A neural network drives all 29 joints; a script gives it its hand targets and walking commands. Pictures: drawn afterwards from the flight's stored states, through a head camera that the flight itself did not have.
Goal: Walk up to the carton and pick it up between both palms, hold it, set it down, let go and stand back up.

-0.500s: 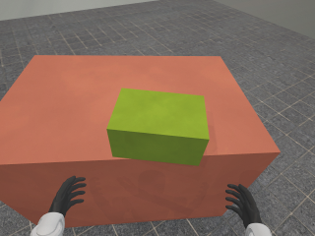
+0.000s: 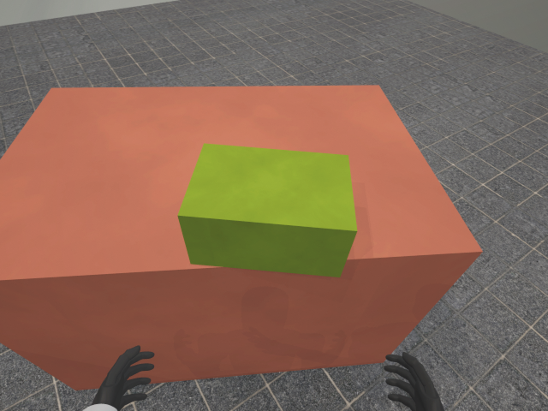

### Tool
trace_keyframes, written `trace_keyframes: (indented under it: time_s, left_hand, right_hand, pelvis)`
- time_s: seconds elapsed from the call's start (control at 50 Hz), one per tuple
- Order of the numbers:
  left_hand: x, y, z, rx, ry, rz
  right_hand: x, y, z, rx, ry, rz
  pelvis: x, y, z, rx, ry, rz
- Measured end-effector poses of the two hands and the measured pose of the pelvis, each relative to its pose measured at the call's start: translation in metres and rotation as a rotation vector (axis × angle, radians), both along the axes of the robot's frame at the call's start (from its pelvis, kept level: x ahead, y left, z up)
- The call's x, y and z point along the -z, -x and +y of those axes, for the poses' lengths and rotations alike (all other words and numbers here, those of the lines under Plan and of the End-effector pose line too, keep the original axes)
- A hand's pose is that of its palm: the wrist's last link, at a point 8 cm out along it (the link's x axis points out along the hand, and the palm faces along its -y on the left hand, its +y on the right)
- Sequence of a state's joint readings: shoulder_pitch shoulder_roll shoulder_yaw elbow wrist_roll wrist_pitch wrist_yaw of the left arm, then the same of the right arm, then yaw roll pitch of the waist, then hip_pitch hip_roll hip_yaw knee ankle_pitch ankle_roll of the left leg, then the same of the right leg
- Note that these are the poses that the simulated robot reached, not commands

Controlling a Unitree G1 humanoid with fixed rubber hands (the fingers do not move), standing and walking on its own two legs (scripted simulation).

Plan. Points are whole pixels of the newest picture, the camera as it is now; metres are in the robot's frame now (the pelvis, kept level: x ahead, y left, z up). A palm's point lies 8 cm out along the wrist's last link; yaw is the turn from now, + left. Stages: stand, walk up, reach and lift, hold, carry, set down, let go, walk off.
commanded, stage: set down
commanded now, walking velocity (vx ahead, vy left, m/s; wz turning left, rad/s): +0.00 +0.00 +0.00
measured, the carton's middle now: (270, 208) +0.47 +0.03 +0.00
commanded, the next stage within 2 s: let go in 0.02 s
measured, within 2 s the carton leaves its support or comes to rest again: neither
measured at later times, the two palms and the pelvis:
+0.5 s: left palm (123, 401) +0.15 +0.23 -0.08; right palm out of the picture +0.14 -0.23 -0.08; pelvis +0.00 -0.01 +0.00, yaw +0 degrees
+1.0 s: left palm out of the picture +0.08 +0.26 -0.11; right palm out of the picture +0.09 -0.24 -0.12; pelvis +0.00 +0.01 -0.01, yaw +3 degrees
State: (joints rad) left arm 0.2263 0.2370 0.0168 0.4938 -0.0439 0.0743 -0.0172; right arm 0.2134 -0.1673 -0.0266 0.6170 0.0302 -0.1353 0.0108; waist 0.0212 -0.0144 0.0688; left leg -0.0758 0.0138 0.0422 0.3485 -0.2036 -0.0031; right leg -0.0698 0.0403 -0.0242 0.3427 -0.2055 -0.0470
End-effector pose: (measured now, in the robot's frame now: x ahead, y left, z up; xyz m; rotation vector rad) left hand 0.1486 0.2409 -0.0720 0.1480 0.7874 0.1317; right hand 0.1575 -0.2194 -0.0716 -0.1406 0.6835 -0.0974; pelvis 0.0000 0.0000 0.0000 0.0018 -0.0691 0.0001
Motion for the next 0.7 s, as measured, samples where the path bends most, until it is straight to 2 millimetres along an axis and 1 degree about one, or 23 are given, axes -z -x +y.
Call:
trace_keyframes:
  time_s: [0.08,0.3,0.54,0.56,0.62,0.7]
  left_hand:
    - [0.004,0.000,-0.004,0.005,-0.014,0.021]
    - [0.004,-0.007,-0.014,0.023,-0.032,0.032]
    - [0.009,-0.006,-0.015,0.031,-0.027,0.053]
    - [0.009,-0.006,-0.014,0.047,-0.042,0.047]
    - [0.009,0.001,-0.005,0.062,-0.077,0.039]
    - [0.015,0.021,0.009,0.042,-0.099,0.083]
  right_hand:
    - [0.005,0.004,-0.004,-0.008,0.009,0.028]
    - [0.011,0.013,-0.006,-0.032,0.011,0.039]
    - [0.010,0.013,-0.010,-0.036,0.036,0.039]
    - [0.012,0.014,-0.011,-0.036,0.043,0.059]
    - [0.026,0.027,-0.017,-0.030,0.067,0.181]
    - [0.040,0.048,-0.024,-0.022,0.075,0.302]
  pelvis:
    - [0.000,0.003,-0.003,0.000,-0.002,0.001]
    - [0.001,0.005,-0.007,0.001,-0.005,0.004]
    - [0.001,0.004,-0.006,0.007,-0.006,0.009]
    - [0.002,0.004,-0.006,0.003,-0.004,0.017]
    - [0.003,0.003,-0.004,-0.015,0.004,0.040]
    - [0.004,0.001,-0.001,-0.023,0.007,0.062]
